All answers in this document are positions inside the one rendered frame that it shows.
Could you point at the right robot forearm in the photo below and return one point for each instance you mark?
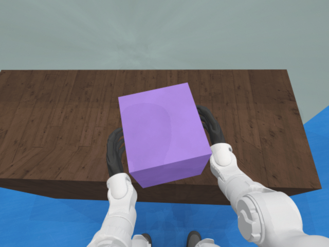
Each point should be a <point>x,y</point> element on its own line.
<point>231,180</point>

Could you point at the pedestal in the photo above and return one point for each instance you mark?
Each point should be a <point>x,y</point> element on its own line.
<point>54,127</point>

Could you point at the robot left foot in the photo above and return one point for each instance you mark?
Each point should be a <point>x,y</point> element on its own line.
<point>147,237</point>

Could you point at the carton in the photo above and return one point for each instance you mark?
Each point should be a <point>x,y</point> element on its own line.
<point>164,137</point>

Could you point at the left robot hand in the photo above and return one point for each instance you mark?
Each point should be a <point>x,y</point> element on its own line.
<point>114,154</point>

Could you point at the right robot hand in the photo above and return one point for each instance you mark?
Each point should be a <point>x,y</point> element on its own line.
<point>211,125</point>

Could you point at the robot right shin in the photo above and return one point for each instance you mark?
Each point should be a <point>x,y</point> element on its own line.
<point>207,240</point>

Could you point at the robot right upper arm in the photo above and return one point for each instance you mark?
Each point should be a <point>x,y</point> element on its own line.
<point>271,219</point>

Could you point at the left robot forearm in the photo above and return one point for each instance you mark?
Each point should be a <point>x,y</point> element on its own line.
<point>118,225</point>

